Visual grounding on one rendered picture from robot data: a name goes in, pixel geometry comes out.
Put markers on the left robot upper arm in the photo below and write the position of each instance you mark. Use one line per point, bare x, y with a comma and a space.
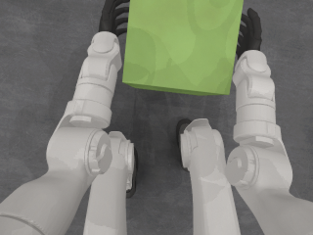
47, 205

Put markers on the robot right hand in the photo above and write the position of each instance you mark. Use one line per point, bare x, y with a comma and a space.
251, 33

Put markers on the carton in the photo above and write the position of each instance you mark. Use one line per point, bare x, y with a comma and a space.
182, 46

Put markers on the left robot thigh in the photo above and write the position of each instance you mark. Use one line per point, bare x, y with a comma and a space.
106, 210

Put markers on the robot left hand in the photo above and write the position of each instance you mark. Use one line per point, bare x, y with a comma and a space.
108, 20

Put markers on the right robot upper arm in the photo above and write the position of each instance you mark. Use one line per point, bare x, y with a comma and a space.
263, 179

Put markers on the right robot forearm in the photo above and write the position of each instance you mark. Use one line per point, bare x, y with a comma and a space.
255, 104

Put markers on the left robot forearm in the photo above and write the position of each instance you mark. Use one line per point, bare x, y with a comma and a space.
90, 106

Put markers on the robot right shin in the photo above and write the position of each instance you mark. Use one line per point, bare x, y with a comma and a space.
204, 122

